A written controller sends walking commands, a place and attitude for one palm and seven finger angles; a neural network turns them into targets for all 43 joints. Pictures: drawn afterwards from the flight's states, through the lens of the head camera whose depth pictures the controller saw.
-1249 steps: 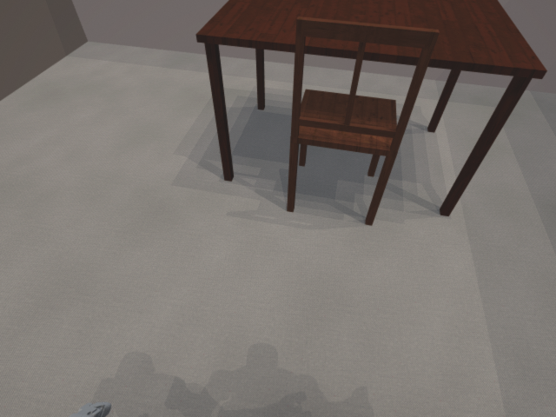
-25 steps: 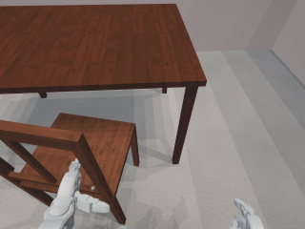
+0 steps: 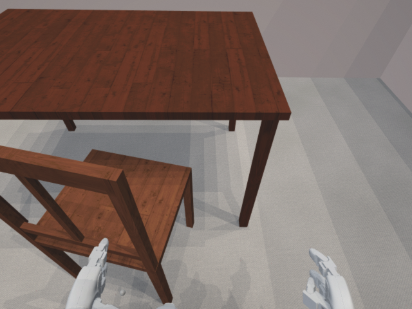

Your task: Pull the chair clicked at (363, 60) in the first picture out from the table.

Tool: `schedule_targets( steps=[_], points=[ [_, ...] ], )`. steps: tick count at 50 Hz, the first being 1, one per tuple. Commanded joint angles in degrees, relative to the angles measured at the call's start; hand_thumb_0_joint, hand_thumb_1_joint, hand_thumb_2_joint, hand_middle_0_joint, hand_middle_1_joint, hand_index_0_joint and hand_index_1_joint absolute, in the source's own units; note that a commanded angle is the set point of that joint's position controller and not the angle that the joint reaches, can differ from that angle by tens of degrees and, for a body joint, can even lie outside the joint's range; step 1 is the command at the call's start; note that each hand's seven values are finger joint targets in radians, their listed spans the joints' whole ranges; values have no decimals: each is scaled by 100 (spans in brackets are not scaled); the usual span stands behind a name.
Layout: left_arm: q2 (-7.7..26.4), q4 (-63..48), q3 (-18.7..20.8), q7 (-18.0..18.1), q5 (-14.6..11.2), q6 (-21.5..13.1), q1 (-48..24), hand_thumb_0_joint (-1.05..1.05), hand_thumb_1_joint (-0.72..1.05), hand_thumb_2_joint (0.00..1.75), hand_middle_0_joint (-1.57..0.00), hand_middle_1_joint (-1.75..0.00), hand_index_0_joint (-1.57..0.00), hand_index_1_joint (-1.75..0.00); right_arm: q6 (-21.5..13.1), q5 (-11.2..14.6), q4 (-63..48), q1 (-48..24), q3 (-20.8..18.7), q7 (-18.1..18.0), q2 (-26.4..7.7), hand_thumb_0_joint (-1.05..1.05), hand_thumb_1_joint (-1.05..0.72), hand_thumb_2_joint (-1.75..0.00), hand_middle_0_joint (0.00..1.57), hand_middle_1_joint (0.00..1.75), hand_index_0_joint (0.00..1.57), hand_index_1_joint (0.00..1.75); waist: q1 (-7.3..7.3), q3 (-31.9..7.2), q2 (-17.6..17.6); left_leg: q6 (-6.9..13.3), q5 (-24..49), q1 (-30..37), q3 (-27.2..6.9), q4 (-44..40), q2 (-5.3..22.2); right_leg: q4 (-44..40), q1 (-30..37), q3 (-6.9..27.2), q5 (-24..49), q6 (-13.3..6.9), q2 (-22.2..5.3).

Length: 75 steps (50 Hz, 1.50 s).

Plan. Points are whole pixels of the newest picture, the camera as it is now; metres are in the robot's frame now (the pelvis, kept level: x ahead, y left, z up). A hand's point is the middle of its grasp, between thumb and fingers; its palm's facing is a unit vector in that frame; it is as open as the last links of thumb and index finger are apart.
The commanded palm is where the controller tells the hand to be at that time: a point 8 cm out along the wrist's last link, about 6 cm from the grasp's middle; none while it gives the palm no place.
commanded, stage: draw the hand back to the body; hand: left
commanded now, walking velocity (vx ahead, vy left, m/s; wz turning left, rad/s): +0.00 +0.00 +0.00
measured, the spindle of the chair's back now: (55, 211) +0.33 +0.35 -0.03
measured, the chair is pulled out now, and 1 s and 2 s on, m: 0.16 0.16 0.16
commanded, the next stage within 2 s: step back with the hand held close in 1.64 s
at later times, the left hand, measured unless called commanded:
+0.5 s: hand (90, 282) +0.16 +0.18 +0.07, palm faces +0.04 -1.00 -0.07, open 17.5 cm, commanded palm +0.13 +0.25 +0.09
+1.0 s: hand (25, 234) +0.19 +0.25 +0.17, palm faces +0.34 -0.86 -0.38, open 13.1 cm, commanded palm +0.15 +0.29 +0.19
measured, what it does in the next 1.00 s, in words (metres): stands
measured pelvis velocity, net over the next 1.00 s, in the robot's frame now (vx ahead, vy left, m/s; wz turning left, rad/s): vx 0.01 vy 0.01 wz -0.03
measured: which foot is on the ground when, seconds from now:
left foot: down 0.00-1.00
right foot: down 0.00-1.00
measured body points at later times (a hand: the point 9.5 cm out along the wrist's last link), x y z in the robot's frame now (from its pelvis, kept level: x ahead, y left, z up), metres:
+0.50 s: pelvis -0.03 +0.00 -0.02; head -0.01 +0.00 +0.43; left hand +0.16 +0.24 +0.08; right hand +0.15 -0.22 -0.09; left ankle +0.04 +0.13 -0.68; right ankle -0.03 -0.12 -0.68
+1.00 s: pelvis +0.01 +0.01 +0.05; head -0.02 +0.00 +0.50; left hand +0.17 +0.29 +0.19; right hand +0.20 -0.21 -0.01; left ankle +0.04 +0.13 -0.68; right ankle -0.03 -0.12 -0.68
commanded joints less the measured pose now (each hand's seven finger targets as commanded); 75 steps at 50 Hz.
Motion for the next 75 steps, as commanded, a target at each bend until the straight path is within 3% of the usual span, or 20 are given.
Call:
schedule_targets(
  steps=[1, 3, 4, 5, 8, 12, 16, 19, 28, 29, 30, 33, 36, 41, 52, 57, 60, 63, 67, 75],
  points=[
    [532, -1341, 343, 72, 7, -302, 169, 0, -55, 20, 0, 0, 0, 0, -397, -5, -1002, -521, -294, -75, -659, 0, -90, -90, 20, 30, 20, 30, -14, -370, -53, 348, 860, 983, 89, -770, -308, -996, -415, 4, 1244, -40, 273],
    [493, -1527, 271, 99, 27, -372, 313, 0, -55, 20, 0, 0, 0, 0, -446, -9, -1026, -505, -292, -76, -635, 0, -90, -90, 20, 30, 20, 30, 8, -456, 25, 351, 897, 1019, 93, -747, -308, -947, -421, 3, 1279, -38, 258],
    [109, -2388, 281, -82, -483, -1369, -443, 0, -55, 20, 0, 0, 0, 0, -658, -66, -945, -451, -304, -79, -576, 0, -90, -90, 20, 30, 20, 30, -138, -361, -330, 322, 1119, 863, -2, -374, -334, -693, -726, -139, 1540, -62, 323],
    [508, -1927, 628, -173, -450, -1888, -173, 0, -55, 20, 0, 0, 0, 0, -800, -95, -665, -385, -371, -72, -604, 0, -90, -90, 20, 30, 20, 30, -22, -537, -239, 297, 1118, 835, 33, -242, -310, -553, -790, -69, 1588, -79, 305],
    [504, -2020, 866, -495, -724, -3090, 110, 0, -55, 20, 0, 0, 0, 0, -1064, -59, -503, -428, -435, 47, -515, 0, -90, -90, 20, 30, 20, 30, 152, -718, 240, 228, 1167, 730, 55, -109, -295, -262, -918, -34, 1479, -132, 311],
    [480, -1399, 1116, -991, -942, -4427, 148, 0, -55, 20, 0, 0, 0, 0, -1183, -61, -250, -668, -486, 228, -455, 0, -90, -90, 20, 30, 20, 30, 224, -510, 133, 164, 672, 49, 42, 223, -240, 107, -1455, 28, 903, -164, 347],
    [659, -1422, 1177, -1235, -1071, -3508, 412, 0, -55, 20, 0, 0, 0, 0, -989, 119, -616, -822, -465, 132, -525, 0, -90, -90, 20, 30, 20, 30, 305, -736, 76, 252, -16, 242, 138, -238, -236, -469, -846, 256, 234, -85, 310],
    [956, -2158, 1406, -1122, -1235, -2951, -124, 0, -55, 20, 0, 0, 0, 0, -957, 155, -697, -822, -359, -46, -526, 0, -90, -90, 20, 30, 20, 30, 214, -656, -57, 286, -81, 505, 122, -385, -272, -891, -566, 363, 2, -11, 244],
    [908, -1907, 1614, -1231, -1466, -2986, -57, 0, -37, 29, -2, -4, -2, -4, -1239, 183, -375, -805, -250, -90, -534, 0, -90, -90, 20, 30, 20, 30, 217, -48, 34, 245, 147, 1007, 51, -894, -240, -1302, -231, 180, 372, -20, 289],
    [1922, -2124, 1829, -388, -483, -2606, -167, 0, -33, 31, -3, -5, -3, -5, -980, 97, -552, -759, -280, -260, -591, 0, -90, -90, 20, 30, 20, 30, 472, -181, 48, 224, 67, 1274, 195, -1233, -197, -1673, -27, 536, 355, -71, 132],
    [1298, -2139, 1510, -49, -381, -2354, 67, 0, -30, 32, -4, -5, -4, -5, -872, 59, -641, -824, -214, -297, -453, 0, -90, -90, 20, 30, 20, 30, 322, 118, 59, 235, 25, 1318, 238, -1356, -225, -1798, -34, 412, 291, -34, 88],
    [1217, -2278, 1331, 467, -54, -1999, 169, 0, -19, 37, -5, -8, -5, -8, -640, 36, -608, -846, -163, -316, -470, 0, -90, -90, 20, 30, 20, 30, 295, 404, 29, 267, -1, 1613, 259, -1651, -189, -2037, 208, 279, 367, -12, 104],
    [1588, -2542, 1614, 731, 51, -1932, -168, 0, -8, 43, -7, -10, -7, -10, -593, -2, -596, -923, -147, -347, -562, 0, -90, -90, 20, 30, 20, 30, 290, 288, -188, 274, 171, 1921, 260, -1943, -203, -2267, 644, 212, 580, -9, 131],
    [1576, -2745, 1699, 851, 132, -1917, -114, 0, 10, 51, -9, -14, -9, -14, -637, -6, -462, -985, -132, -296, -574, 0, -90, -90, 20, 30, 20, 30, 379, 331, 232, 225, 848, 2554, 289, -2378, -186, -2509, 1189, 138, 1328, -49, 175],
    [1618, -2736, 2181, 769, 109, -1969, -271, 0, 50, 71, -15, -22, -15, -22, -592, -68, -169, -1098, -135, -129, -542, 0, -90, -90, 20, 30, 20, 30, 495, 479, 30, 163, 2095, 3377, 379, -3046, -91, -3047, 2153, 91, 2360, -39, 186],
    [1776, -2837, 2458, 752, 92, -1988, -764, 0, 68, 80, -17, -26, -17, -26, -531, -86, -60, -1208, -122, -87, -517, 0, -90, -90, 20, 30, 20, 30, 511, 621, 335, 140, 2156, 3610, 430, -3263, -93, -3292, 2337, 124, 2420, -52, 188],
    [1878, -2860, 2662, 744, 49, -2011, -933, 0, 79, 85, -19, -28, -19, -28, -482, -102, -11, -1224, -157, -72, -525, 0, -90, -90, 20, 30, 20, 30, 525, 490, 85, 165, 2353, 3758, 459, -3312, -93, -3362, 2497, 122, 2646, -47, 196],
    [1965, -2842, 2830, 727, 27, -2021, -1146, 0, 90, 90, -20, -30, -20, -30, -440, -107, 57, -1274, -165, -59, -519, 0, -90, -90, 20, 30, 20, 30, 539, 489, 226, 166, 2496, 3822, 518, -3350, -107, -3444, 2618, 139, 2837, -46, 170],
    [1599, -2359, 2547, 618, -6, -1929, -775, 0, 90, 90, -20, -30, -20, -30, -303, -84, 78, -1257, -216, -1, -544, 0, -90, -90, 20, 30, 20, 30, 521, 672, -31, 196, 2610, 3841, 583, -3398, -84, -3527, 2632, 130, 2986, 0, 161],
    [1971, -2829, 2793, 674, 19, -2037, -969, 0, 90, 90, -20, -30, -20, -30, -298, -100, 60, -1354, -253, -64, -528, 0, -90, -90, 20, 30, 20, 30, 565, 438, 48, 237, 2631, 3962, 629, -3418, -165, -3559, 2796, 146, 3148, -6, 164]
  ],
)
